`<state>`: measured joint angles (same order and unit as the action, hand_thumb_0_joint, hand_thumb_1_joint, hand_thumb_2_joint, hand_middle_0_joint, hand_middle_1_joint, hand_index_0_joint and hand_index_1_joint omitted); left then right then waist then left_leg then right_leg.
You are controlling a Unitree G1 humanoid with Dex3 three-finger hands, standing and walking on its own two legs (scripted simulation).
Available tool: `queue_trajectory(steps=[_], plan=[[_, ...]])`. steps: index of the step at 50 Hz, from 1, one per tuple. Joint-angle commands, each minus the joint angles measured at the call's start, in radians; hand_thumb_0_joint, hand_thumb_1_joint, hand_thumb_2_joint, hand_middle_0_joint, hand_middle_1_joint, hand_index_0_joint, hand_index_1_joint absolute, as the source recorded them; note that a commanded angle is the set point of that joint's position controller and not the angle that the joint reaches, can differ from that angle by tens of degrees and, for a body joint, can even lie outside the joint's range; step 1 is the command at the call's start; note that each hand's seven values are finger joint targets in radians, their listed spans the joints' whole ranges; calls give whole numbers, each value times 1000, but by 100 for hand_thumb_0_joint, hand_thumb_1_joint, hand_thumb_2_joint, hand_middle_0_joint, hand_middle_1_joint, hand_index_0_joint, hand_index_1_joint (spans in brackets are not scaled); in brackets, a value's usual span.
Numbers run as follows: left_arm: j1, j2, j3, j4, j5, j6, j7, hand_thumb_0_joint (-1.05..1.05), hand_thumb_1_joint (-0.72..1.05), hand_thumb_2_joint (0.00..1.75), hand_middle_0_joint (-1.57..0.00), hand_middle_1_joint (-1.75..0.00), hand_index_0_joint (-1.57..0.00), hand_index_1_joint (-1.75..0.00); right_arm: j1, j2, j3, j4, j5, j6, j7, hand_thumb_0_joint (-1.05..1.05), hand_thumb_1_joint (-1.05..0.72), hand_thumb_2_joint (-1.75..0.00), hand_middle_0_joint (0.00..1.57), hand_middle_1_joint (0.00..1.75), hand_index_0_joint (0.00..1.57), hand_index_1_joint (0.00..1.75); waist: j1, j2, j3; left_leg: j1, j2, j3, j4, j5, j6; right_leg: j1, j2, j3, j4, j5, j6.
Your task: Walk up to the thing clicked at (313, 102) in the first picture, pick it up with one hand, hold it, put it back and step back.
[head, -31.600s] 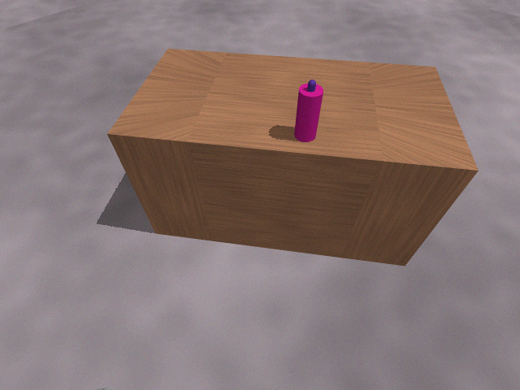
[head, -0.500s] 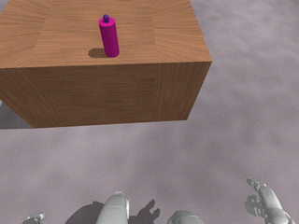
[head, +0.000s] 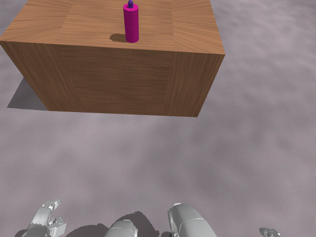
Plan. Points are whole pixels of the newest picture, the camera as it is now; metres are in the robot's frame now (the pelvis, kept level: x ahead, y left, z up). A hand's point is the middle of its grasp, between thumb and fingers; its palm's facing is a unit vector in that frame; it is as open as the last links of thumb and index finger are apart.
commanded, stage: step back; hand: left
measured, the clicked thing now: (131, 21) +0.99 +0.12 -0.06
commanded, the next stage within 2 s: stand in 1.40 s
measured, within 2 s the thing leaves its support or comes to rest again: neither
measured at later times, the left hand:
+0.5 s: hand out of the picture -0.06 +0.23 -0.13, palm faces -0.03 -0.90 -0.44, open 7.4 cm
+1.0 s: hand out of the picture -0.05 +0.22 -0.14, palm faces +0.03 -0.92 -0.39, open 7.4 cm
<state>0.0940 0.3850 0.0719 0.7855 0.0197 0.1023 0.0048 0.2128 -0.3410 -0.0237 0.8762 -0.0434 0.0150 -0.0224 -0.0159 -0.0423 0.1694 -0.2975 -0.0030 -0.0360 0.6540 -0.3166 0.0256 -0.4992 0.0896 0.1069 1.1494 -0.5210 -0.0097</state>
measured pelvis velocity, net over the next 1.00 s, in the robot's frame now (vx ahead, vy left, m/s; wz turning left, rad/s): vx -0.11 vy -0.05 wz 0.01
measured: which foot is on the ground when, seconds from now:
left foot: down 0.00-0.26, up 0.28-0.52, down 0.54-0.80, up 0.82-1.00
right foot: up 0.00-0.22, down 0.24-1.00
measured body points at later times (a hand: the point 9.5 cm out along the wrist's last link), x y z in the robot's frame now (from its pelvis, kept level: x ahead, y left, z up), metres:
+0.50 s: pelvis -0.12 -0.04 +0.00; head -0.10 -0.07 +0.45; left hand -0.06 +0.28 -0.10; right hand -0.07 -0.36 -0.14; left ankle -0.12 +0.09 -0.71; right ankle -0.14 -0.17 -0.73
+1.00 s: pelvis -0.11 -0.05 +0.00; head -0.10 -0.06 +0.45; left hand -0.05 +0.26 -0.11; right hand -0.03 -0.37 -0.12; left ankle -0.09 +0.09 -0.70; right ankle -0.11 -0.17 -0.73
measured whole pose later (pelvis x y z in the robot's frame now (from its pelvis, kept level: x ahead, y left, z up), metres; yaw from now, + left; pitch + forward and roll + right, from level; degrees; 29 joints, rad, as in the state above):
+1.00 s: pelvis -0.11 -0.05 +0.00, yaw +1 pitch -3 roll -1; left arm 0.21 0.35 0.05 0.99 0.04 -0.05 0.00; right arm 0.21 -0.41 -0.06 0.99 -0.03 0.00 0.01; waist 0.03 0.04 0.06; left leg -0.35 0.01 -0.07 0.79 -0.45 0.00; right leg -0.21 -0.02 -0.06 0.57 -0.31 -0.01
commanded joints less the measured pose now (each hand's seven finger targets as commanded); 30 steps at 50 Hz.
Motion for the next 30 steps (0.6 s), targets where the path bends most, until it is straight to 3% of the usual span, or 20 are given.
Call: queue_trajectory(steps=[1, 5, 8, 10, 11, 12, 13, 14, 15, 17, 18, 19, 21, 23, 25, 26, 27, 28, 29, 30], plan=[[83, 202, 75, -50, -1, -23, 7, 0, 90, 90, -20, -30, -20, -30, -82, -296, -86, -113, 3, -30, -26, 0, -90, -90, 20, 30, 20, 30, 48, 150, -162, 32, 248, -207, -226, 468, 191, 0, 22, 85, 187, 28, 14], [79, 171, 51, -50, 8, -59, 1, 0, 90, 90, -20, -30, -20, -30, -39, -276, -88, -112, 8, -15, -18, 0, -90, -90, 20, 30, 20, 30, 2, 228, -226, 250, 238, -165, -187, 367, 221, -1, -49, -3, -175, -1, 53], [103, 173, 45, -9, 4, -88, -1, 0, 90, 90, -20, -30, -20, -30, -36, -302, -95, -104, 1, -4, -6, 0, -90, -90, 20, 30, 20, 30, -18, 294, -294, 254, 225, -141, -160, 255, 195, 144, -78, -82, -483, 7, 37], [196, 164, 48, 64, 7, -101, 0, 0, 90, 90, -20, -30, -20, -30, -72, -333, -100, -97, 7, 16, 1, 0, -90, -90, 20, 30, 20, 30, 27, 289, -312, 149, 201, -91, -97, 222, 162, 314, -64, -144, -757, 159, 3], [233, 185, 57, 100, 15, -106, 4, 0, 90, 90, -20, -30, -20, -30, -93, -300, -88, -102, 11, 23, 4, 0, -90, -90, 20, 30, 20, 30, 50, 207, -294, 48, 158, -51, -4, 170, 125, 382, -64, -114, -816, 214, -13], [223, 258, 80, 101, 31, -109, 4, 0, 90, 90, -20, -30, -20, -30, -100, -238, -71, -125, 17, 20, 6, 0, -90, -90, 20, 30, 20, 30, 50, 30, -233, -199, 61, -12, 113, -5, 56, 436, -168, 121, -778, 135, -63], [183, 332, 96, 66, 33, -108, 6, 0, 90, 90, -20, -30, -20, -30, -102, -183, -52, -149, 13, 13, 2, 0, -90, -90, 20, 30, 20, 30, 52, -148, -166, -364, -47, -19, 207, -253, -2, 350, -361, 375, -838, 2, -124], [105, 399, 98, 35, 40, -104, 10, 0, 90, 90, -20, -30, -20, -30, -172, -242, -81, -141, 16, 15, -14, 0, -90, -90, 20, 30, 20, 30, 107, -159, -110, -212, -12, -141, 328, -283, -34, 46, -518, 506, -921, -126, -267], [26, 367, 94, 22, 34, -108, 12, 0, 90, 90, -20, -30, -20, -30, -145, -281, -95, -110, 22, 12, -10, 0, -90, -90, 20, 30, 20, 30, 59, -138, -48, -164, 23, -158, 386, -226, -28, -28, -507, 462, -917, -132, -264], [-17, 249, 57, 22, 25, -124, 13, 0, 90, 90, -20, -30, -20, -30, -95, -249, -75, -60, 31, 3, 0, 0, -90, -90, 20, 30, 20, 30, 3, -48, -35, -183, -46, -113, 395, -99, -24, 112, -316, 137, -793, 266, -173], [1, 234, 59, 38, 23, -127, 15, 0, 90, 90, -20, -30, -20, -30, -68, -219, -64, -48, 31, 0, -1, 0, -90, -90, 20, 30, 20, 30, 2, -83, -63, -199, -59, -101, 378, -83, -24, 174, -283, 76, -754, 396, -143], [56, 236, 62, 50, 23, -131, 13, 0, 90, 90, -20, -30, -20, -30, -69, -214, -61, -46, 28, -3, -1, 0, -90, -90, 20, 30, 20, 30, 31, -94, -84, -176, -54, -90, 363, -85, -28, 191, -269, 73, -740, 396, -132], [93, 267, 66, 50, 32, -136, 9, 0, 90, 90, -20, -30, -20, -30, -84, -231, -64, -47, 20, -7, 7, 0, -90, -90, 20, 30, 20, 30, 61, -127, -90, -166, -26, -50, 240, -124, -41, 235, -289, 108, -758, 225, -147], [114, 269, 74, 58, 31, -136, 9, 0, 90, 90, -20, -30, -20, -30, -95, -221, -62, -38, 11, -22, 18, 0, -90, -90, 20, 30, 20, 30, 84, -158, -106, -180, -4, -14, 86, -162, -43, 341, -313, 123, -755, 173, -164], [93, 281, 71, 54, 24, -129, 6, 0, 90, 90, -20, -30, -20, -30, -65, -222, -70, -23, 8, -37, 25, 0, -90, -90, 20, 30, 20, 30, 62, -165, -136, -57, 4, 25, -87, -168, -33, 309, -344, 138, -726, 169, -175], [80, 273, 61, 49, 17, -121, 3, 0, 90, 90, -20, -30, -20, -30, -21, -214, -76, 0, 8, -44, 24, 0, -90, -90, 20, 30, 20, 30, 34, -136, -157, 63, -14, 47, -238, -79, -20, 269, -326, 100, -663, 229, -155], [95, 229, 40, 48, 14, -118, 3, 0, 90, 90, -20, -30, -20, -30, 15, -226, -86, 20, 5, -52, 19, 0, -90, -90, 20, 30, 20, 30, 20, -71, -191, 175, -16, 3, -314, 5, -6, 244, -285, 53, -558, 314, -113], [127, 174, 26, 51, 9, -118, 2, 0, 90, 90, -20, -30, -20, -30, 47, -260, -101, 32, -6, -59, 15, 0, -90, -90, 20, 30, 20, 30, 16, 63, -234, 304, 98, -199, -329, 8, 36, 125, -224, -2, -393, 318, -66], [105, 128, 12, 45, -9, -119, 1, 0, 90, 90, -20, -30, -20, -30, 10, -330, -110, 17, -4, -63, 15, 0, -90, -90, 20, 30, 20, 30, 25, 230, -204, 312, 273, -479, -381, -88, 138, -51, -86, -141, -296, 69, -15], [28, 227, 44, 54, 2, -122, 10, 0, 90, 90, -20, -30, -20, -30, 30, -389, -120, 22, 4, -57, 21, 0, -90, -90, 20, 30, 20, 30, -17, 189, -150, 137, 352, -552, -393, -203, 249, 7, -126, -81, -240, -102, -19]])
